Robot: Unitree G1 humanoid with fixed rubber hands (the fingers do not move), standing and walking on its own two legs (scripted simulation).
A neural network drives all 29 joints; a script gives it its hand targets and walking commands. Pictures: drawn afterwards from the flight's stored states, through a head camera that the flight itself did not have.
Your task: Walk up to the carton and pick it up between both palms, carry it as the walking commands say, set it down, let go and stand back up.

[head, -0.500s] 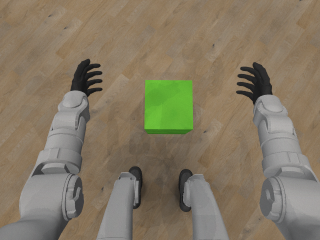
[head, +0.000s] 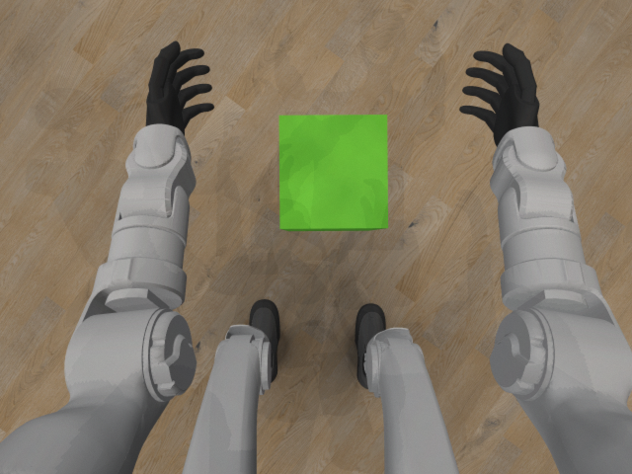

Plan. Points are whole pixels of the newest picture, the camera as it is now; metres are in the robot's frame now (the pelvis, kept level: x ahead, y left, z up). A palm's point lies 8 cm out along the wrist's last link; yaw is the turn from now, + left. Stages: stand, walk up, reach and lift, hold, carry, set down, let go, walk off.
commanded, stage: reach and lift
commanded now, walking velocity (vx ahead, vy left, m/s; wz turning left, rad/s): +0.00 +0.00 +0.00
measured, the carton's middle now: (330, 181) +0.49 -0.02 -0.52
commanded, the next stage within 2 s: none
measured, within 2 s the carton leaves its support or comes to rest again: neither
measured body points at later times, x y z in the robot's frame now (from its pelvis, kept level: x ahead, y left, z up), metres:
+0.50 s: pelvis -0.03 +0.00 -0.15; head +0.31 +0.00 +0.15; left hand +0.51 +0.18 -0.28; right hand +0.51 -0.20 -0.28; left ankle +0.07 +0.13 -0.61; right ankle +0.06 -0.13 -0.61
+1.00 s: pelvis -0.05 +0.00 -0.25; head +0.32 +0.00 +0.01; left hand +0.50 +0.17 -0.42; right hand +0.51 -0.19 -0.42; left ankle +0.07 +0.13 -0.61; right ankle +0.06 -0.13 -0.61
